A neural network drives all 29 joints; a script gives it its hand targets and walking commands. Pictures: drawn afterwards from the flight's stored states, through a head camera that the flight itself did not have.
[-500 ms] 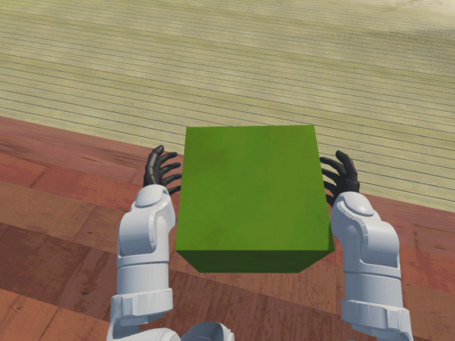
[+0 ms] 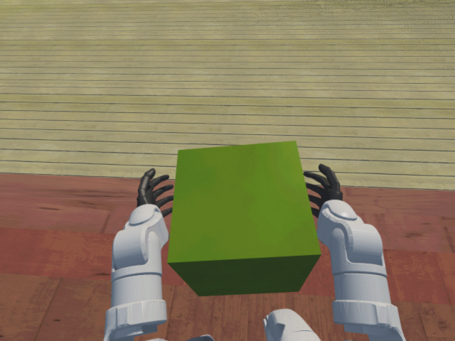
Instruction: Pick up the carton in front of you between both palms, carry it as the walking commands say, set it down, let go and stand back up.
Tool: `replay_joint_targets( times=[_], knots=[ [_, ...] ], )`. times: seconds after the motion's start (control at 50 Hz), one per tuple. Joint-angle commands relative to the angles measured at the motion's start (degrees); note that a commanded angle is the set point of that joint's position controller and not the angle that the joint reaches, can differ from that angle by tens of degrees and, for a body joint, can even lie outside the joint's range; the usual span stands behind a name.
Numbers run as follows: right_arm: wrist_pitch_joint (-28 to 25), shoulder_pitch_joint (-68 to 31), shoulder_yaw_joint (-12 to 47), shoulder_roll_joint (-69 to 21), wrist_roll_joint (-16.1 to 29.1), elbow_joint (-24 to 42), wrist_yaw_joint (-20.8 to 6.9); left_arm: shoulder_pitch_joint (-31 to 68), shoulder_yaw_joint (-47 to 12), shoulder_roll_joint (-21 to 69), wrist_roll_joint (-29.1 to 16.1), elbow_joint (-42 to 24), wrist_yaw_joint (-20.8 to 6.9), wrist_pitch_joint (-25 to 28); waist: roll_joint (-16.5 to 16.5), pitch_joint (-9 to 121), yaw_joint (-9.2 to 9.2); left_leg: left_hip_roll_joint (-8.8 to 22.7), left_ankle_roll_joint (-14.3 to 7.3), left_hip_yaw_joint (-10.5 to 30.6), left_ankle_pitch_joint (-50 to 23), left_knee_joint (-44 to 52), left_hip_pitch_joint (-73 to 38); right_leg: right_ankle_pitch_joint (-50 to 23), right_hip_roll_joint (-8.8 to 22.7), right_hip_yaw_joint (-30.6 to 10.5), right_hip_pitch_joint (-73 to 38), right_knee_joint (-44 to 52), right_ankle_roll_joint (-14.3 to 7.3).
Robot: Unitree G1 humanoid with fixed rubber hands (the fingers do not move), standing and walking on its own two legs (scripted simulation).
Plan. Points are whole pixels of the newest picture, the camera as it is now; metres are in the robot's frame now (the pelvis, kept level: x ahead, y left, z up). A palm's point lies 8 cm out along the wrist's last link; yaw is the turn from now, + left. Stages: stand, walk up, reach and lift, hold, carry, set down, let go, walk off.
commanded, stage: carry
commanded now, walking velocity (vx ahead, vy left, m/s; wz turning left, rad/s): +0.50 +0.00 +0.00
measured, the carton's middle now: (242, 226) +0.32 -0.02 -0.02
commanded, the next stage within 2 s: none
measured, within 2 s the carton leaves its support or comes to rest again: neither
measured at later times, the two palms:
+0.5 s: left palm (181, 132) +0.67 +0.12 -0.09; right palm (284, 123) +0.68 -0.19 -0.10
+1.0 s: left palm (194, 98) +1.08 +0.11 -0.27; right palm (266, 93) +1.06 -0.20 -0.26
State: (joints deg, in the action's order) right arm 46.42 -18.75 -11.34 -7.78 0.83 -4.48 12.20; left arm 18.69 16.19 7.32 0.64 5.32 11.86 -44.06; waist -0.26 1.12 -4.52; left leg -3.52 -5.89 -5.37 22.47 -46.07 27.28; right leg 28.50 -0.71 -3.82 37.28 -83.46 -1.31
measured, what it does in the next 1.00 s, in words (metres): goes down: right foot 0.13 m lower, then left foot 0.13 m lower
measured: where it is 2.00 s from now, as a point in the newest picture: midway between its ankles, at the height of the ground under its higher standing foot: (232, 172)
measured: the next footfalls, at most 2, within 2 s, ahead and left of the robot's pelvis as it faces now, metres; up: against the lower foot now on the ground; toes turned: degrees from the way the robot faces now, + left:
right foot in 0.26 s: +0.35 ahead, -0.08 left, -0.13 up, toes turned -4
left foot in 0.68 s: +0.67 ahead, +0.03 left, -0.27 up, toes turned -1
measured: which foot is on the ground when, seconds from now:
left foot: down 0.00-0.28, up 0.30-0.66, down 0.68-1.00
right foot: up 0.00-0.24, down 0.26-0.68, up 0.70-1.00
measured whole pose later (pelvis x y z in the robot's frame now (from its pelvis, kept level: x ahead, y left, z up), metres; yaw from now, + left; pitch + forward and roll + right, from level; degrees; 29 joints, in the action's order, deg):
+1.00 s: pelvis +0.75 -0.04 -0.31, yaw +0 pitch +3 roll +1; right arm 41.2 -18.1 -10.1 -8.4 1.6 -7.6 11.6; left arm 15.8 16.7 7.1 1.8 5.7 11.6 -40.0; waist 2.1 1.3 -6.0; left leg -6.1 -6.1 -2.3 43.8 -59.4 18.3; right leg -15.4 1.4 -0.3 38.2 -39.1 -2.6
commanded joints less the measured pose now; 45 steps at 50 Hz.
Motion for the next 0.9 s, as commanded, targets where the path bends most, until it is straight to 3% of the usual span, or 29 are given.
replay_joint_targets(
  times=[0.0, 0.04, 0.1, 0.16, 0.2, 0.24, 0.26, 0.28, 0.32, 0.34, 0.36, 0.38, 0.42, 0.44, 0.46, 0.5, 0.58, 0.6, 0.62, 0.64, 0.66, 0.68, 0.7, 0.72, 0.74, 0.76, 0.82, 0.84, 0.88],
  knots=[
    [-3.6, -35.1, 35.1, -44.4, 9.7, 8.8, -1.5, 29.6, -31.8, 41.9, -5.6, -4.4, -0.7, 1.5, -4.4, 19.2, 1.30, 17.8, -12.1, 26.6, -23.8, 14.2, -13.9, -7.0, 2.0, 2.4, 3.3, 17.0, 0.7],
    [-4.7, -32.5, 34.7, -44.5, 9.4, 7.8, -1.9, 29.3, -33.3, 42.3, -5.8, -5.6, -0.9, 2.8, -9.5, 23.5, 1.57, 17.6, -9.8, 23.3, -33.9, 7.5, -20.8, -17.2, 2.7, 2.6, 7.2, 11.2, -0.4],
    [-5.8, -28.1, 35.1, -42.6, 9.4, 7.8, -1.9, 28.0, -34.2, 41.5, -5.6, -6.4, -0.5, 4.2, -2.4, 20.2, -1.75, 8.1, -5.6, 15.0, -17.2, -1.3, -22.6, -41.7, 1.0, 6.1, 8.3, 37.3, -1.0],
    [-6.2, -26.3, 34.5, -40.4, 8.4, 7.5, -1.0, 25.6, -33.9, 39.1, -4.7, -7.5, 0.1, 4.0, -5.7, 15.3, -2.16, 5.8, -3.7, 9.0, -10.4, -1.9, -8.2, -51.4, -1.8, 10.6, -13.6, 51.9, -0.2],
    [-5.6, -25.4, 34.1, -38.2, 8.0, 7.2, -0.4, 23.9, -32.9, 35.6, -4.8, -7.9, 0.7, 3.0, -9.3, 20.4, 4.74, 8.2, -1.0, 5.0, -20.0, -12.2, -5.8, -54.3, -2.3, 13.7, -28.2, 44.4, -2.2],
    [-4.3, -24.6, 33.0, -35.9, 6.9, 7.3, 0.6, 20.8, -32.2, 33.0, -4.3, -6.6, 1.2, 1.6, 1.4, 22.3, 17.02, 6.3, 2.4, -0.5, -35.1, -41.2, -4.2, -44.2, -1.2, 11.9, -40.5, 54.9, -5.2],
    [-3.8, -25.0, 31.3, -34.7, 5.4, 6.9, 1.4, 19.6, -31.6, 31.3, -3.6, -5.8, 1.1, 0.6, 10.0, 16.1, 16.15, -0.8, 3.8, -1.9, 7.2, -58.7, 7.5, -52.6, 5.0, 5.4, -42.1, 54.8, -6.7],
    [-2.7, -22.8, 27.8, -31.9, 3.6, 5.5, 1.9, 20.6, -32.6, 30.2, -4.7, -4.0, 1.8, -0.3, 14.0, 19.6, 6.95, -1.8, 4.1, 7.1, 15.3, -62.3, 25.3, -70.1, 14.8, -12.1, -56.1, 43.1, -9.6],
    [-1.3, -22.6, 23.5, -29.5, 1.9, 5.2, 2.9, 25.8, -35.7, 34.0, -8.6, -5.2, 1.8, -0.9, 7.0, 20.1, 8.34, 3.7, 4.0, 9.9, 10.7, -51.4, 30.5, -34.9, 20.2, -27.6, -48.2, 49.8, -16.9],
    [-1.3, -24.6, 23.4, -30.5, 2.5, 4.6, 3.0, 28.2, -36.2, 37.2, -10.8, -6.2, 1.3, -1.2, -4.4, 18.2, 6.77, 5.7, 4.2, 12.2, 4.5, -42.4, 28.6, -25.4, 18.4, -26.3, -40.4, 50.5, -14.7],
    [-1.3, -25.6, 23.0, -31.6, 2.8, 5.0, 2.5, 31.7, -37.8, 38.3, -11.5, -7.0, 1.0, -1.0, 2.5, 17.7, 6.95, 6.5, 3.9, 12.1, 3.6, -39.6, 28.0, -30.8, 20.2, -29.4, -36.9, 48.6, -16.5],
    [-1.3, -28.5, 23.2, -33.1, 2.7, 4.5, 2.1, 33.2, -37.8, 40.0, -12.1, -6.6, 0.4, -1.1, -1.1, 15.1, 6.50, 7.1, 5.1, 12.4, -2.3, -30.6, 24.2, -31.8, 18.9, -26.1, -29.5, 49.4, -16.2],
    [-1.9, -30.8, 24.3, -36.4, 3.1, 3.5, 0.9, 34.9, -38.3, 42.6, -11.8, -6.1, -0.7, -1.0, 0.8, 13.6, 7.78, 6.1, 5.7, 7.3, -3.2, -20.3, 17.3, -31.9, 15.9, -19.6, -22.0, 52.1, -15.4],
    [-2.3, -31.7, 25.2, -37.9, 3.5, 3.8, 0.3, 34.3, -37.9, 42.9, -11.1, -5.3, -1.0, -0.6, 5.0, 16.9, 7.48, 6.1, 4.2, 6.2, -14.0, -25.7, 16.9, -39.0, 15.5, -17.5, -24.9, 47.2, -13.9],
    [-3.0, -32.2, 26.0, -39.2, 4.0, 4.0, -0.1, 33.3, -37.9, 44.2, -11.0, -4.8, -1.2, -0.1, 4.2, 17.7, 8.31, 7.5, 3.2, 9.2, -22.2, -19.8, 23.1, -34.0, 12.1, -15.0, -31.0, 41.9, -12.2],
    [-4.1, -32.2, 27.0, -40.0, 4.2, 4.5, -0.2, 32.8, -38.2, 44.8, -10.9, -5.2, -1.3, 1.0, -0.8, 17.2, 9.87, 4.0, 3.3, 3.9, -40.7, -1.5, 19.2, -27.1, 5.1, -7.4, -30.6, 36.9, -9.8],
    [-4.9, -30.4, 28.2, -37.4, 4.0, 6.8, 0.4, 26.8, -36.7, 41.6, -8.9, -4.6, -0.3, 2.3, 7.2, 14.5, 11.65, -0.6, 3.3, -3.7, -47.1, 15.3, -4.6, -20.6, 1.5, 0.3, -19.6, 33.7, -8.4],
    [-4.7, -29.5, 27.9, -36.4, 3.8, 7.2, 0.5, 25.8, -36.8, 40.3, -8.6, -4.4, -0.2, 2.2, 8.7, 19.0, 7.92, -0.2, 1.7, -4.7, -54.0, 8.0, -13.5, -25.8, 3.2, 3.0, -18.6, 26.6, -6.9],
    [-4.5, -28.0, 27.7, -35.0, 3.7, 7.2, 0.7, 24.4, -36.7, 40.1, -8.3, -4.4, -0.1, 2.1, 7.7, 21.9, 3.04, -1.8, 1.0, -6.2, -47.6, 9.5, -18.6, -36.5, 2.8, 5.5, -19.4, 19.1, -5.3],
    [-4.2, -26.0, 27.7, -34.5, 3.3, 6.7, 1.0, 25.0, -36.3, 38.7, -8.2, -4.6, -0.1, 2.0, 2.5, 24.6, -5.67, -0.8, -0.2, -5.0, -42.6, 13.6, -30.2, -47.9, 4.5, 7.6, -15.8, 6.5, -3.1],
    [-3.7, -24.9, 27.2, -32.9, 2.6, 5.9, 1.0, 27.0, -35.6, 38.4, -7.8, -5.1, 0.4, 1.8, -5.3, 19.0, -9.33, 4.2, -4.4, 1.2, -40.5, 22.0, -30.9, -23.3, -1.3, 9.9, -9.4, -18.0, -1.4],
    [-3.2, -23.8, 27.2, -32.4, 2.9, 4.2, 1.6, 26.4, -34.0, 36.7, -7.2, -3.8, 0.6, 1.1, -11.9, 20.4, -4.82, 14.2, -9.5, 16.7, -60.7, 5.9, -46.2, 12.8, -5.6, 4.9, 11.0, -23.7, 0.1],
    [-2.8, -23.2, 28.7, -33.1, 4.5, 2.3, 2.1, 23.6, -31.7, 34.4, -5.9, -2.4, 1.1, 0.6, -7.7, 21.6, -1.66, 17.3, -11.6, 29.6, -55.3, 7.6, -44.6, 7.8, -3.2, 0.5, 14.6, -14.6, -0.1],
    [-2.6, -25.2, 30.4, -35.1, 6.4, 3.5, 1.9, 22.6, -29.2, 33.3, -4.9, -1.2, 1.7, 0.7, -2.1, 19.4, -1.12, 16.8, -11.3, 30.3, -45.1, 8.1, -41.4, 4.3, 0.4, -0.5, 18.5, -6.5, -0.9],
    [-2.6, -28.0, 32.2, -36.5, 8.0, 4.9, 1.8, 19.7, -27.4, 33.6, -3.8, -0.3, 1.6, 0.7, -3.5, 25.6, -1.56, 22.2, -15.8, 41.3, -30.4, 8.0, -42.6, 3.0, 0.9, -4.0, 21.7, -8.0, -1.0],
    [-2.7, -29.9, 34.3, -39.6, 9.6, 4.7, 1.1, 21.2, -26.1, 34.4, -3.5, -0.2, 1.4, 0.8, 0.9, 23.2, 0.06, 22.0, -15.9, 42.6, -28.2, 8.9, -34.2, 0.5, 2.9, -4.6, 19.5, -0.1, -0.5],
    [-3.7, -36.1, 36.4, -44.9, 11.4, 5.9, -1.1, 27.6, -27.5, 39.2, -3.4, -0.7, 0.1, 2.3, 0.2, 17.5, 0.79, 18.8, -14.2, 33.8, -31.7, 12.5, -13.9, -6.8, 2.1, 0.7, 4.5, 17.5, 1.1],
    [-4.1, -35.8, 36.0, -45.8, 11.2, 5.2, -1.7, 28.9, -28.4, 40.8, -3.7, -0.7, -0.4, 3.1, -3.7, 20.4, 1.77, 18.1, -11.6, 30.8, -34.3, 9.2, -15.2, -16.7, 2.1, 1.6, 3.9, 10.6, 0.0],
    [-5.2, -34.8, 35.9, -46.7, 11.2, 4.7, -2.3, 30.3, -30.1, 41.9, -4.3, -1.5, -0.8, 4.5, -0.8, 19.9, -0.83, 9.1, -7.4, 21.9, -21.5, 0.4, -21.4, -36.5, 1.7, 3.0, 11.0, 27.8, -1.8]
  ],
)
